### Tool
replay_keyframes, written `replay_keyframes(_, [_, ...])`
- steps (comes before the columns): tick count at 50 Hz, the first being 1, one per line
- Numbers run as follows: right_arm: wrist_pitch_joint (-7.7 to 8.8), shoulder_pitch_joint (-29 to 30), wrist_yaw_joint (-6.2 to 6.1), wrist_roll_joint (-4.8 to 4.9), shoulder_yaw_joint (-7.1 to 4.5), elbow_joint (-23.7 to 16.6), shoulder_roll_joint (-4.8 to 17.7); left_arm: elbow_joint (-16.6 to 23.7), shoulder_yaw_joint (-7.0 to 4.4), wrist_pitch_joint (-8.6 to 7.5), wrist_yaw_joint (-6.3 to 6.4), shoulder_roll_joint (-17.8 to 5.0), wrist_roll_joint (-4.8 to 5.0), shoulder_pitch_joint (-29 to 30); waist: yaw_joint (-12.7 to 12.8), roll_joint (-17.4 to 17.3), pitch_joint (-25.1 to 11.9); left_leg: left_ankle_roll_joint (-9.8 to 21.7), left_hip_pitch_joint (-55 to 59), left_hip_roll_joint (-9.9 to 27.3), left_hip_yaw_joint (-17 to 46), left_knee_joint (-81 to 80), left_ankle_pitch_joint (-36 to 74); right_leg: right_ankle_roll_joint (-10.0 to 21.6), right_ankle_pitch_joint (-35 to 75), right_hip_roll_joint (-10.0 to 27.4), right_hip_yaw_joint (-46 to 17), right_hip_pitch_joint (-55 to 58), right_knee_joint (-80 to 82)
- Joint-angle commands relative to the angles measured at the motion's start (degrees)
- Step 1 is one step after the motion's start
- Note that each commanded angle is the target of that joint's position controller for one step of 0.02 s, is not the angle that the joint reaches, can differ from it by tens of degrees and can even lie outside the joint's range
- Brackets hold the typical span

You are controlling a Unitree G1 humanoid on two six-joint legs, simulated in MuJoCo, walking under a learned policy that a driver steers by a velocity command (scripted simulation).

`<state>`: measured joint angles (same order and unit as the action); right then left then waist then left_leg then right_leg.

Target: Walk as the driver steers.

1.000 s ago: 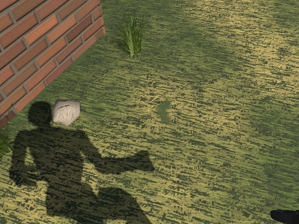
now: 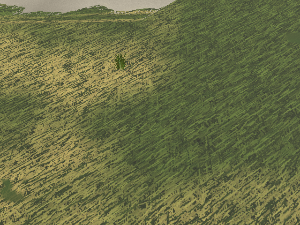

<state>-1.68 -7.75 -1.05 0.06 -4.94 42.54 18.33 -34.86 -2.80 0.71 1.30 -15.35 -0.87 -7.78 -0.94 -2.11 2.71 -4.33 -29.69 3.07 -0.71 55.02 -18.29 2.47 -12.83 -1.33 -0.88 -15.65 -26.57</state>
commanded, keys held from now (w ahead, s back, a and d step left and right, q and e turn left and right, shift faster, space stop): q+shift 0.54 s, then w+q+shift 0.14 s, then w+shift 0.32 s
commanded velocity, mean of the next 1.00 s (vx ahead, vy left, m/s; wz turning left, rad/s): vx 0.26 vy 0.00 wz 0.61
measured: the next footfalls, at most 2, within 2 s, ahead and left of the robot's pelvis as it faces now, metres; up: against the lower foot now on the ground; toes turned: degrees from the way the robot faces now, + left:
left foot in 0.22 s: +0.02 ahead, +0.13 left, +0.00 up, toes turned +12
right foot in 0.68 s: +0.15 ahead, -0.05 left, +0.00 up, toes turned +41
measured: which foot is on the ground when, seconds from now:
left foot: up 0.00-0.20, down 0.22-0.68, up 0.70-1.00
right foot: down 0.00-0.24, up 0.26-0.66, down 0.68-1.00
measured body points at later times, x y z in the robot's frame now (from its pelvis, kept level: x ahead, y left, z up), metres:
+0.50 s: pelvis +0.01 +0.04 +0.00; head +0.05 +0.09 +0.45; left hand +0.10 +0.37 -0.10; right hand +0.24 -0.20 -0.07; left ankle -0.02 +0.12 -0.74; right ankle +0.09 -0.11 -0.68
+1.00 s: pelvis +0.14 +0.12 +0.00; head +0.17 +0.11 +0.45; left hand -0.10 +0.29 -0.11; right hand +0.46 +0.08 -0.09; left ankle +0.12 +0.29 -0.69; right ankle +0.12 -0.08 -0.74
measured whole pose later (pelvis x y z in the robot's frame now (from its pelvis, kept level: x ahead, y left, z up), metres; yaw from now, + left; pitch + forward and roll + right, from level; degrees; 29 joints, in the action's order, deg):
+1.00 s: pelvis +0.14 +0.12 +0.00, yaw +42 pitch +4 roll +0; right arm -0.7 -8.3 5.2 -2.7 -2.3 34.6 18.5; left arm -49.6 -3.7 -4.8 -0.9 -16.8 -1.8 -29.8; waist 6.7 -2.7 -2.7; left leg 0.7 -38.5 0.3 3.8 50.1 -9.2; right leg -1.2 -19.5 1.8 0.3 2.5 -13.1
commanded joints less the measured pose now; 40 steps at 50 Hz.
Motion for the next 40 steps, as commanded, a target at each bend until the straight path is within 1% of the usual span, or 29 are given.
replay_keyframes(1, [0.07, 0.2, 0.71, 0.4, 0.63, -3.2, 1.8, 1.4, -1.12, -1.35, -0.11, -5.7, -1.12, 1.5, 1.6, 11.1, -8.6, 0.1, 9.2, 1.7, 0.6, -9.6, 1.0, 9.7, 18.3, 13.6, -5.4, 4.1, 6.7])
replay_keyframes(3, [-0.21, 1.7, 0.83, 1.12, -0.26, -4.9, 5.6, 0.3, -2.39, -0.9, -0.22, -9.8, -1.01, 1.0, 2.8, 11.5, -5.0, 0.9, 7.3, 0.5, -0.9, -9.6, -2.9, 11.0, 13.7, 15.7, -7.4, 3.3, 7.0])
replay_keyframes(4, [-0.23, 2.0, 0.89, 1.4, -0.52, -5.6, 6.5, -0.1, -2.85, -0.54, -0.09, -11.0, -0.64, 0.7, 3.2, 11.1, -3.7, 1.4, 5.3, 0.3, -1.2, -9.1, -4.6, 11.4, 13.2, 17.1, -8.7, 4.2, 6.7])
replay_keyframes(6, [-0.2, 1.4, 1.18, 1.54, -0.45, -6.4, 5.8, -0.5, -3.07, -0.01, 0.35, -11.0, 0.02, 0.8, 3.1, 9.8, -3.0, 2.3, 2.9, 0.7, -1.3, -9.1, -7.0, 11.6, 16.6, 19.3, -10.0, 6.6, 5.3])
replay_keyframes(8, [-0.18, -0.6, 1.67, 1.6, -0.29, -6.4, 4.4, -0.6, -3.21, 0.31, 0.88, -10.4, 0.48, 1.7, 2.2, 9.0, -4.2, 3.3, 3.8, 0.5, -2.4, -11.3, -6.7, 10.9, 21.7, 20.1, -9.0, 8.6, 2.8])
replay_keyframes(10, [-0.11, -3.8, 2.13, 1.71, -0.39, -5.8, 3.5, -0.5, -3.44, 0.67, 1.35, -10.0, 1.18, 3.6, 0.2, 8.6, -5.6, 4.9, 8.7, -1.1, -4.4, -19.5, -0.3, 8.1, 22.4, 18.6, -5.3, 8.1, -1.1])
replay_keyframes(11, [-0.01, -5.4, 2.02, 1.44, -0.81, -5.5, 4.4, -1.1, -3.54, 0.75, 1.46, -9.2, 1.52, 2.6, -0.5, 6.6, -5.8, 6.7, 12.6, -1.6, -2.6, -25.7, 7.6, 4.9, 17.7, 16.1, -2.2, 6.1, -5.3])
replay_keyframes(12, [0.2, -7.5, 1.22, 1.16, -2.31, -5.8, 9.4, -0.8, -3.43, 0.56, 1.45, -7.2, 0.57, 1.5, 0.4, -4.2, -6.9, 10.8, 19.8, 5.1, 10.4, -31.4, 24.6, -0.7, 6.1, 10.0, 4.3, -1.7, -18.1])
replay_keyframes(13, [0.86, -8.7, 0.98, 0.25, -3.79, -6.8, 15.8, 3.3, -2.62, -0.05, 1.28, -5.1, -1.1, 7.3, -0.6, -18.1, -5.7, 22.6, 27.9, 17.0, 32.3, -33.8, 43.3, -6.5, -21.5, -2.2, 5.4, -20.7, -32.2])
replay_keyframes(14, [1.82, -11.1, 1.15, -1.19, -3.17, -7.4, 13.3, 3.7, -2.71, -0.73, 1.2, -5.8, -0.83, 10.4, -4.0, -11.6, -10.2, 26.9, 31.4, 18.8, 34.1, -35.1, 41.7, -6.5, -28.2, -2.5, -3.2, -25.0, -41.8])
replay_keyframes(15, [2.59, -9.2, 0.95, -1.0, -2.81, -7.4, 11.8, 3.2, -3.07, -0.95, 0.86, -6.6, 0.27, 9.6, -2.2, -6.9, -9.6, 24.2, 31.9, 15.8, 29.3, -34.1, 39.5, -5.8, -24.0, -1.0, -5.5, -26.2, -44.6])
replay_keyframes(16, [2.67, -6.2, 0.47, 0.15, -2.85, -8.0, 11.0, 2.2, -3.24, -1.02, 0.91, -6.6, 0.55, 8.4, -0.5, -2.8, -8.7, 21.0, 31.3, 12.6, 25.4, -33.2, 37.4, -5.6, -19.3, -0.2, -5.7, -27.0, -43.4])
replay_keyframes(17, [2.2, -4.0, -0.09, 1.4, -2.47, -8.7, 9.8, 2.0, -3.47, -1.01, 1.07, -7.3, 0.2, 8.3, 0.1, -1.5, -8.0, 19.1, 30.5, 11.4, 23.7, -33.1, 36.3, -5.9, -15.7, 0.5, -6.0, -27.0, -40.6])
replay_keyframes(18, [1.59, -3.0, -0.78, 1.89, -2.13, -9.2, 9.0, 1.9, -3.54, -1.1, 0.98, -7.0, 0.15, 8.4, 0.7, -2.0, -8.5, 18.0, 29.0, 9.5, 22.1, -33.1, 36.7, -6.3, -13.0, 0.4, -5.9, -24.3, -39.0])
replay_keyframes(21, [0.27, -3.6, -1.66, 1.47, -2.58, -10.0, 9.7, 0.9, -3.07, -1.5, 0.38, -5.3, 0.8, 7.0, 0.8, -2.8, -9.4, 17.3, 28.6, 6.6, 21.6, -33.0, 35.0, -7.6, -8.3, -1.9, -5.1, -21.2, -30.9])
replay_keyframes(24, [-0.39, -3.5, -1.96, 1.65, -3.12, -10.8, 10.8, 0.3, -2.93, -1.79, 0.16, -5.1, 0.99, 7.5, 0.4, -4.3, -9.0, 16.4, 26.5, 5.3, 24.0, -32.5, 29.1, -8.3, -6.3, -3.2, -5.8, -17.8, -22.0])
replay_keyframes(27, [-0.93, -2.4, -1.72, 1.47, -3.44, -12.0, 11.2, 0.0, -3.23, -2.2, -0.24, -6.0, 1.22, 7.5, 0.1, -6.7, -8.2, 15.7, 22.4, 4.2, 27.5, -32.1, 24.7, -8.1, -5.3, -4.2, -6.4, -13.2, -16.0])
replay_keyframes(28, [-0.99, -2.7, -1.66, 1.75, -3.35, -12.1, 10.9, -0.2, -3.35, -2.55, -0.59, -6.5, 1.49, 6.7, 0.0, -6.7, -9.6, 15.6, 21.3, 3.7, 28.9, -33.2, 13.9, -7.7, -5.0, -4.2, -6.3, -11.1, -13.8])
replay_keyframes(30, [-0.62, -2.8, -1.03, 2.01, -2.87, -12.5, 10.5, -0.3, -3.75, -3.66, -1.57, -7.3, 2.65, 6.3, -0.3, -8.8, -7.9, 15.6, 16.0, 2.7, 32.9, -36.7, -11.9, -6.4, -6.1, -3.8, -6.0, -5.8, -8.6])
replay_keyframes(31, [-0.33, -2.1, -0.72, 1.85, -2.58, -12.7, 10.3, -0.4, -4.11, -4.34, -1.83, -7.7, 3.2, 5.4, 0.5, -10.3, -6.3, 15.5, 12.7, 2.3, 34.6, -37.4, -17.2, -5.9, -7.0, -3.6, -5.6, -2.2, -6.1])
replay_keyframes(32, [-0.08, -0.8, -0.58, 1.79, -2.1, -13.2, 9.6, -1.1, -4.51, -5.1, -1.93, -7.9, 3.67, 3.2, 2.3, -10.4, -5.0, 14.8, 9.0, 1.3, 34.9, -36.2, -19.5, -5.2, -5.3, -3.0, -5.3, 3.0, -1.4])
replay_keyframes(33, [0.17, 0.5, -0.57, 1.75, -1.42, -13.8, 8.0, -2.4, -5.12, -5.75, -1.81, -8.5, 3.95, -0.7, 4.7, -8.8, -4.5, 12.9, 3.5, -0.5, 33.4, -32.5, -21.1, -4.0, -2.4, -1.1, -5.5, 10.9, 4.6])
replay_keyframes(34, [0.48, -0.8, -0.47, 1.52, -0.37, -14.0, 4.6, -3.6, -6.05, -6.13, -1.38, -11.1, 3.38, -6.7, 6.4, -2.4, -7.9, 9.6, -4.2, -4.4, 27.1, -19.6, -23.7, -1.5, -7.3, 7.3, -12.8, 22.3, 7.3])
replay_keyframes(35, [1.1, -1.4, -0.39, 1.67, 1.03, -15.7, 0.4, -3.8, -6.0, -6.41, -1.47, -14.5, 0.81, -11.1, 5.7, 9.3, -9.2, 7.5, -14.3, -11.0, 16.2, -3.0, -19.3, 4.2, -25.9, 18.8, -32.7, 27.3, 12.9])
replay_keyframes(36, [2.21, -0.2, -0.38, 2.38, 0.67, -17.9, 3.4, -3.6, -6.23, -7.28, -2.23, -15.5, -1.06, -7.8, 3.2, 13.7, -2.7, 6.9, -22.2, -5.1, 14.7, 5.6, -12.6, 9.0, -37.3, 24.3, -45.4, 19.8, 17.2])
replay_keyframes(37, [2.61, 0.3, -0.32, 2.15, 0.09, -16.6, 6.7, -2.7, -5.16, -7.52, -2.02, -11.6, 0.06, -5.2, 3.2, 11.2, 1.1, 6.2, -23.7, -2.5, 12.6, 9.1, -7.8, 9.4, -36.4, 23.0, -40.8, 16.6, 17.3])
replay_keyframes(38, [2.9, -1.1, -0.15, 1.31, -0.15, -14.9, 7.1, -3.0, -4.26, -7.41, -1.74, -9.0, 0.98, -5.7, 3.3, 8.7, 1.5, 5.5, -22.9, -1.5, 11.0, 11.3, -4.0, 7.8, -31.6, 19.9, -34.1, 15.9, 16.6])
replay_keyframes(39, [2.11, 3.1, 2.7, -5.01, -0.62, -14.5, 8.3, -4.6, -3.41, -5.51, -1.71, -9.3, -3.12, -7.6, 4.1, 1.5, 2.2, 5.4, -19.7, -3.9, 9.9, 11.1, 0.4, 5.6, -30.9, 17.8, -29.2, 9.7, 18.1])
replay_keyframes(40, [1.91, 2.3, 4.25, -4.68, -0.12, -14.7, 5.7, -5.5, -3.41, -5.22, -1.5, -10.1, -2.96, -9.2, 4.1, 5.0, 3.0, 5.3, -18.4, -4.5, 10.1, 11.3, 3.4, 4.7, -27.2, 15.3, -24.4, 8.1, 18.6])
